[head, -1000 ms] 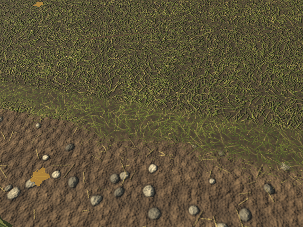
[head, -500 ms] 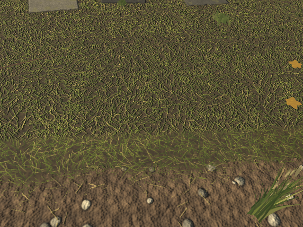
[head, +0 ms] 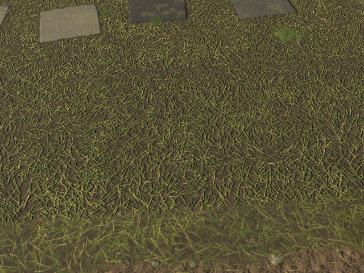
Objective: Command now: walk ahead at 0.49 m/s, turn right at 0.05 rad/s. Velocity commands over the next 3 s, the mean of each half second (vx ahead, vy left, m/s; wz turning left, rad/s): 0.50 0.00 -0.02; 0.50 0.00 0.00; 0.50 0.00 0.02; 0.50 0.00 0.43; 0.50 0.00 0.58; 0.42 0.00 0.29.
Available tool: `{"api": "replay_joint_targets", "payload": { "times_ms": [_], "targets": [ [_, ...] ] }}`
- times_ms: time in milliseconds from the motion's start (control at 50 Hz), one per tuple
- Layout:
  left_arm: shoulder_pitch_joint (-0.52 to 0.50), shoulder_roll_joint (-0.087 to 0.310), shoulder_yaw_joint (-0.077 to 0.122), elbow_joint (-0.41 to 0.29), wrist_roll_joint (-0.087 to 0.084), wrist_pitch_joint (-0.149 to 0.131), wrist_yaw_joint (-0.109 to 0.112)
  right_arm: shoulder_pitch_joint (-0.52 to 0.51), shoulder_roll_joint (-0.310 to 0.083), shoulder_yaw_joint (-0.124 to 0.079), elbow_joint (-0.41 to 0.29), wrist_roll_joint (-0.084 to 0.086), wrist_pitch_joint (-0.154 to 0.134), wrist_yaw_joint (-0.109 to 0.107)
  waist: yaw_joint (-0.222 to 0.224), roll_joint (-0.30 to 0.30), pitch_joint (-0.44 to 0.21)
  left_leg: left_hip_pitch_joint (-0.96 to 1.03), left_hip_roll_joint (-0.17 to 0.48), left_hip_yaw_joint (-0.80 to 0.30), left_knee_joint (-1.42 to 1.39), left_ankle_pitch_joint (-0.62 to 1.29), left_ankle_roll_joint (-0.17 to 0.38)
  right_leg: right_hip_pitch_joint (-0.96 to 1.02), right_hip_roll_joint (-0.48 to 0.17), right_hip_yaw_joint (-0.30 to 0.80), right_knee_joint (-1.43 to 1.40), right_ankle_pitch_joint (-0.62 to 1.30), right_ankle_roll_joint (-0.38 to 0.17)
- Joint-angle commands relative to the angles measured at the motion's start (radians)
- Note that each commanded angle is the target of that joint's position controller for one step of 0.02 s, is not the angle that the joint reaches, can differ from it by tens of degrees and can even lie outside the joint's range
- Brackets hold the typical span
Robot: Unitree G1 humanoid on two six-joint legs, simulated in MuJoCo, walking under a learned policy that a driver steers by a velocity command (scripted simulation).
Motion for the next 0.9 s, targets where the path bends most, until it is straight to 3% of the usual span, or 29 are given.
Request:
{"api": "replay_joint_targets", "payload": {
  "times_ms": [20,80,140,180,200,220,240,260,280,300,340,400,520,600,660,700,720,740,760,780,800,820,840,860,880,900],
  "targets": [
    [0.018,0.123,0.021,-0.027,-0.001,-0.019,0.004,-0.115,-0.026,0.004,-0.084,0.004,-0.014,0.004,0.004,-0.104,0.069,0.002,-0.02,0.032,-0.143,0.103,-0.002,-0.057,-0.257,0.112,-0.086,0.403,-0.104],
    [0.064,0.137,0.021,0.006,0.005,-0.017,0.013,-0.195,-0.035,0.007,-0.112,0.007,-0.017,0.003,0.023,-0.099,0.083,0.022,-0.046,0.046,-0.249,0.113,0.026,0.024,-0.287,0.112,-0.073,0.458,-0.097],
    [0.054,0.156,0.022,0.027,0.012,-0.011,0.024,-0.182,-0.052,0.001,-0.115,0.006,-0.025,-0.004,-0.004,-0.1,0.071,0.096,-0.087,0.058,-0.317,0.021,0.073,0.107,-0.314,0.101,0.007,0.659,-0.081],
    [0.029,0.177,0.027,0.034,0.021,-0.007,0.028,-0.021,-0.082,-0.015,-0.064,0.006,-0.034,-0.02,-0.077,-0.115,-0.023,0.302,-0.154,0.079,-0.358,-0.06,0.111,0.125,-0.298,0.077,0.217,0.915,-0.054],
    [0.02,0.176,0.025,0.035,0.019,-0.003,0.027,0.149,-0.106,-0.028,-0.007,-0.003,-0.044,-0.032,-0.15,-0.09,-0.117,0.522,-0.153,0.071,-0.414,-0.025,0.14,0.051,-0.258,0.043,0.423,0.861,-0.036],
    [0.036,0.137,0.011,0.005,0.011,-0.006,0.026,0.322,-0.189,-0.05,0.026,-0.026,-0.049,-0.046,-0.197,0.007,-0.25,0.784,0.067,-0.166,-0.419,-0.113,0.19,-0.151,-0.203,0.007,0.731,0.51,-0.022],
    [0.165,0.037,-0.003,0.0,-0.019,-0.005,0.013,0.329,-0.273,-0.072,0.033,-0.026,-0.044,-0.045,-0.116,0.243,-0.347,1.003,0.323,-0.683,-0.544,-0.157,0.336,-0.511,0.008,0.012,1.08,-0.298,0.019],
    [0.071,0.139,0.02,0.005,0.009,-0.002,0.02,0.246,-0.208,-0.062,0.024,0.018,-0.036,-0.036,-0.113,0.06,-0.257,0.909,0.266,-0.692,-0.605,-0.214,0.303,-0.598,-0.044,0.144,1.134,-0.271,-0.002],
    [-0.002,0.138,0.023,-0.018,0.005,-0.007,0.015,0.142,-0.148,-0.046,0.011,0.025,-0.038,-0.034,-0.074,0.022,-0.113,0.76,0.236,-0.513,-0.624,-0.191,0.275,-0.617,-0.095,0.134,1.1,-0.17,-0.005],
    [-0.037,0.119,0.018,-0.022,0.005,-0.011,0.011,0.098,-0.096,-0.033,0.011,0.02,-0.045,-0.03,-0.055,-0.02,-0.052,0.652,0.191,-0.411,-0.66,-0.086,0.251,-0.588,-0.13,0.12,1.047,-0.114,-0.003],
    [-0.021,0.09,0.013,-0.01,0.026,0.013,0.001,0.083,-0.053,-0.019,0.035,0.023,-0.057,-0.034,-0.005,0.011,-0.017,0.525,0.116,-0.263,-0.703,0.031,0.202,-0.498,-0.169,0.105,0.964,-0.08,0.017],
    [-0.052,0.063,0.008,-0.016,0.032,0.037,-0.014,0.144,-0.073,-0.023,0.076,0.03,-0.08,-0.032,0.008,0.009,-0.004,0.496,0.092,-0.185,-0.749,0.123,0.211,-0.511,-0.183,0.072,0.908,-0.039,0.047],
    [-0.304,0.052,-0.002,-0.094,0.024,0.039,-0.02,0.234,-0.075,-0.021,0.128,0.033,-0.078,-0.032,-0.04,0.006,0.061,0.554,0.04,-0.084,-0.793,0.19,0.188,-0.635,-0.206,0.012,0.62,0.167,0.09],
    [-0.421,0.044,-0.011,-0.126,0.019,0.033,-0.018,0.3,-0.082,-0.02,0.161,0.027,-0.076,-0.038,-0.079,0.017,0.068,0.639,0.055,-0.062,-0.769,0.27,0.182,-0.608,-0.173,-0.021,0.453,0.224,0.077],
    [-0.457,0.061,-0.007,-0.146,0.019,0.026,-0.014,0.319,-0.09,-0.021,0.181,0.018,-0.07,-0.048,-0.078,0.023,0.077,0.736,0.098,-0.071,-0.723,0.36,0.18,-0.605,-0.158,-0.016,0.39,0.166,0.045],
    [-0.414,0.074,0.001,-0.138,0.02,0.018,-0.009,0.293,-0.102,-0.025,0.185,0.014,-0.066,-0.055,-0.045,0.028,0.059,0.769,0.11,-0.059,-0.646,0.526,0.164,-0.525,-0.128,-0.025,0.348,0.086,0.012],
    [-0.339,0.086,0.009,-0.115,0.021,0.012,-0.003,0.276,-0.111,-0.027,0.186,0.013,-0.064,-0.057,-0.011,0.033,0.021,0.77,0.104,-0.047,-0.555,0.657,0.151,-0.424,-0.097,-0.036,0.325,0.048,-0.006],
    [-0.194,0.099,0.021,-0.064,0.026,0.003,0.004,0.26,-0.113,-0.027,0.186,0.015,-0.059,-0.056,0.053,0.01,-0.053,0.743,0.073,-0.018,-0.387,0.708,0.134,-0.253,-0.066,-0.053,0.26,0.072,-0.03],
    [-0.016,0.148,0.04,-0.011,0.045,-0.007,0.016,0.256,-0.095,-0.019,0.172,0.021,-0.06,-0.054,0.115,-0.029,-0.16,0.586,0.031,0.01,-0.157,0.53,0.115,0.006,-0.151,0.038,0.254,0.059,-0.071],
    [0.104,0.266,0.071,0.0,0.067,-0.008,0.025,0.349,0.008,0.005,0.135,0.058,-0.062,-0.043,0.098,-0.236,-0.316,0.237,-0.113,0.074,0.237,0.02,0.063,0.328,-0.464,0.492,0.214,-0.049,-0.191],
    [0.064,0.246,0.071,0.004,0.028,0.008,0.014,0.346,-0.057,-0.016,0.153,0.041,-0.06,-0.045,0.086,-0.223,-0.337,0.085,-0.193,-0.04,0.397,-0.423,0.071,0.318,-0.523,0.749,0.075,-0.063,-0.239],
    [-0.053,0.196,0.06,-0.01,0.007,0.012,0.011,0.253,-0.089,-0.029,0.132,0.027,-0.057,-0.046,0.04,-0.136,-0.157,0.018,-0.119,-0.082,0.423,-0.34,0.082,0.173,-0.475,0.576,0.067,-0.109,-0.205],
    [-0.126,0.128,0.043,-0.021,0.006,0.007,0.007,0.196,-0.072,-0.024,0.117,0.026,-0.064,-0.039,0.021,-0.09,-0.066,0.032,-0.081,-0.08,0.369,-0.258,0.083,0.033,-0.432,0.457,0.028,-0.054,-0.178],
    [-0.155,0.091,0.032,-0.016,0.009,-0.001,0.007,0.18,-0.051,-0.023,0.119,0.025,-0.06,-0.036,-0.01,-0.087,-0.015,0.074,-0.05,-0.074,0.304,-0.215,0.081,-0.06,-0.38,0.361,-0.006,0.011,-0.138],
    [-0.16,0.065,0.024,-0.001,0.005,-0.007,0.01,0.19,-0.039,-0.022,0.122,0.008,-0.046,-0.031,-0.038,-0.106,0.008,0.124,-0.032,-0.071,0.256,-0.193,0.069,-0.13,-0.339,0.29,-0.028,0.072,-0.109],
    [-0.148,0.056,0.02,0.011,0.007,-0.015,0.011,0.208,-0.02,-0.018,0.132,0.001,-0.033,-0.024,-0.051,-0.114,0.001,0.16,-0.03,-0.062,0.239,-0.177,0.058,-0.156,-0.32,0.246,-0.041,0.12,-0.101]
  ]
}}
Next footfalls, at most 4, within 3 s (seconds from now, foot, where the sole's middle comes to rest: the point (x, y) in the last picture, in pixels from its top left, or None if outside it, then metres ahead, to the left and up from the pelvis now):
0.20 left None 0.30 0.11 -0.78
0.76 right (220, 244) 0.60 -0.07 -0.78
1.30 left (175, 177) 0.90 0.11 -0.78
1.84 right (212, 126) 1.19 -0.06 -0.78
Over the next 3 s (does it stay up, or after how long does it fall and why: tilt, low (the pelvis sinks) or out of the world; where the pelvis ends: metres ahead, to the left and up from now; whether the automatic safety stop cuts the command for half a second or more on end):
stays up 1.53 0.29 -0.02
